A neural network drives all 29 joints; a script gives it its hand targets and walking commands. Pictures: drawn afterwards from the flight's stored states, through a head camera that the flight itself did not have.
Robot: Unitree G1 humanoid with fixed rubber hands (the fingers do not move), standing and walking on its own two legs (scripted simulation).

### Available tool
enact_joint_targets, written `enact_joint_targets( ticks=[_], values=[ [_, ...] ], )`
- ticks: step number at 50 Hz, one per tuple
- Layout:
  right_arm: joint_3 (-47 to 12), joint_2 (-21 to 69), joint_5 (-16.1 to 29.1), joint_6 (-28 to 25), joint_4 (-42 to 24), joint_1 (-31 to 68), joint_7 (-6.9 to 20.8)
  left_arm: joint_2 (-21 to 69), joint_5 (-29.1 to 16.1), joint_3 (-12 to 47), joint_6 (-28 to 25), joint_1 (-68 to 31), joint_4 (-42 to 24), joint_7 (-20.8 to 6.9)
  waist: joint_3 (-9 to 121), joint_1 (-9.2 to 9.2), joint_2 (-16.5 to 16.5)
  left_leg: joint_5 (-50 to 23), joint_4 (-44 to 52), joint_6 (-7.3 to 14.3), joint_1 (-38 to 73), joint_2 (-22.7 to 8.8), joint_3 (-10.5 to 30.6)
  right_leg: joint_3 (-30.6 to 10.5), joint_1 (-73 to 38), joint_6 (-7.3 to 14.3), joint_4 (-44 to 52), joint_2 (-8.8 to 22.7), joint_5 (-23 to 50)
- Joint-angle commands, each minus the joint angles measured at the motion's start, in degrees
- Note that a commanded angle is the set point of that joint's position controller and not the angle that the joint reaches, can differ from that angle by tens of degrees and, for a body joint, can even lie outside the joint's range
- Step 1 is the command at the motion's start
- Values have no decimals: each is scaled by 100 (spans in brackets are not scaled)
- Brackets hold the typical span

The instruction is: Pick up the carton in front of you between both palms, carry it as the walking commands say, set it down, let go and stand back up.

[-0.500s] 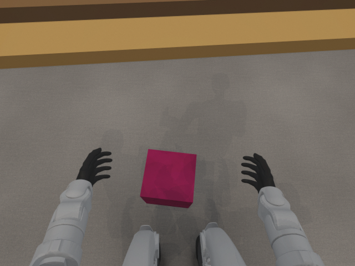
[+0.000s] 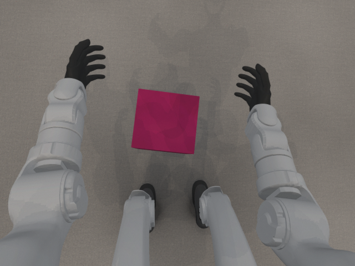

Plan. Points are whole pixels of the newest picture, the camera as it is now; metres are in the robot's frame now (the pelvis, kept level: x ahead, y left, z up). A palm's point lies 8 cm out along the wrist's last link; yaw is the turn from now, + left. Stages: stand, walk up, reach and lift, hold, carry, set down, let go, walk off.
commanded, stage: reach and lift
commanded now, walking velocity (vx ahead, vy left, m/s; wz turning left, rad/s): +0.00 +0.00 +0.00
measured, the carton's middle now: (165, 126) +0.45 +0.02 -0.51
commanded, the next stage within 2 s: none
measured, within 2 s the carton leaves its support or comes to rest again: leaves its support in 1.52 s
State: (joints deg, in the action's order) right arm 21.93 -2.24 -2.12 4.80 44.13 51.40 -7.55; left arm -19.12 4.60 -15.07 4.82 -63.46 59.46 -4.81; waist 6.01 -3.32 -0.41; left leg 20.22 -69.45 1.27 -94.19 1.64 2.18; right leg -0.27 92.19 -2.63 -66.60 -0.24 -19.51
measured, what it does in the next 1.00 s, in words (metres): lowers itself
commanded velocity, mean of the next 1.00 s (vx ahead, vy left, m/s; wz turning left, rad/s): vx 0.00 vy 0.00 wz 0.00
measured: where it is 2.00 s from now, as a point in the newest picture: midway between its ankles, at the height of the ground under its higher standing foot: (175, 214)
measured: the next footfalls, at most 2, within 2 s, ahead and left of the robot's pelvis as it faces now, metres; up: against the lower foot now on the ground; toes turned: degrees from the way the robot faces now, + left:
none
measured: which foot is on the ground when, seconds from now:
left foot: down 0.00-1.00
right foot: down 0.00-1.00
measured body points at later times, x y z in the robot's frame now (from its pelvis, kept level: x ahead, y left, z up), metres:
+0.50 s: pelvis -0.04 -0.01 -0.20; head +0.30 +0.01 +0.09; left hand +0.49 +0.20 -0.36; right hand +0.45 -0.19 -0.36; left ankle +0.07 +0.10 -0.60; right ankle +0.08 -0.14 -0.60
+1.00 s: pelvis -0.04 -0.01 -0.26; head +0.32 +0.02 +0.00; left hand +0.50 +0.19 -0.45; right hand +0.47 -0.18 -0.44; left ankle +0.07 +0.10 -0.60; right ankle +0.08 -0.14 -0.60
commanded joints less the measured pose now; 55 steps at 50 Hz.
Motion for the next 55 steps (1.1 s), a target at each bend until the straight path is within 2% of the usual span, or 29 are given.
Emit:
enact_joint_targets(
  ticks=[1,6,12,15,19,23,27,32,37,40,43,46,51,55],
  values=[
    [152,-359,-126,-242,-224,505,77,-261,141,-136,-153,-655,-346,72,4550,-1,-583,-2136,-92,-257,3224,105,209,456,-609,-137,-289,-437,1135],
    [29,-461,41,-436,-69,393,89,-324,-70,-25,-315,-503,-520,234,4720,53,-604,-2350,-1047,-258,2301,94,235,397,207,-163,-1268,-424,1310],
    [-698,-806,781,-506,-626,794,-111,-913,-734,481,-449,-1013,-1130,419,6048,234,-702,-2482,-2183,-288,2060,71,37,378,66,-211,-2389,-452,1625],
    [-947,-973,1028,-423,-825,1115,-243,-1133,-1054,712,-396,-1321,-1269,447,6357,243,-640,-1997,-2627,-291,1774,70,-86,424,-124,-225,-2861,-470,1417],
    [-1052,-1056,1166,-238,-849,1573,-382,-1340,-1325,865,-277,-1717,-1170,432,6181,194,-504,-986,-3008,-246,1153,38,-193,462,-226,-209,-3284,-442,750],
    [-1006,-1078,1172,-107,-369,2078,-438,-1458,-1426,943,-206,-2066,-535,408,5151,161,-405,141,-3238,-177,261,-72,-162,463,160,-188,-3589,-344,-146],
    [-996,-1148,1185,-172,249,2565,-411,-1531,-1495,1088,-289,-2484,89,418,4418,126,-368,592,-3522,-154,-199,-182,-55,433,506,-172,-3946,-271,-517],
    [-1082,-1306,1305,-369,852,3043,-371,-1621,-1620,1316,-460,-2930,547,511,4096,147,-349,417,-3954,-165,-395,-260,41,362,639,-153,-4411,-253,-333],
    [-1527,-1056,1911,-527,1325,3085,-251,-1657,-1733,1540,-652,-3085,478,631,4380,470,-426,-212,-4260,-158,-89,-276,-19,337,608,-160,-4762,-289,208],
    [-1675,-1152,2119,-600,1323,3181,-215,-1630,-1743,1549,-687,-3181,223,706,4574,569,-566,-515,-4387,-167,195,-263,-51,366,751,-151,-4887,-314,351],
    [-1715,-1234,2171,-639,1250,3215,-224,-1497,-1766,1567,-672,-3239,-35,754,4691,547,-630,-776,-4467,-162,482,-220,-43,425,970,-141,-4958,-344,467],
    [-1677,-1243,2125,-650,1275,2915,-271,-1343,-1753,1574,-625,-2937,-7,762,4835,425,-633,-976,-4518,-155,748,-179,-31,494,1064,-147,-4953,-366,553],
    [-1467,-1233,1823,-684,1460,2819,-275,-1034,-1683,1597,-605,-2671,405,737,4064,246,-501,-723,-4422,-157,110,-149,87,471,1433,-150,-4898,-367,345],
    [-1428,-1181,1709,-715,1426,2943,-277,-999,-1640,1581,-636,-2749,512,750,3915,271,-418,-542,-4360,-159,-209,-140,83,418,1368,-148,-4839,-375,291]
  ],
)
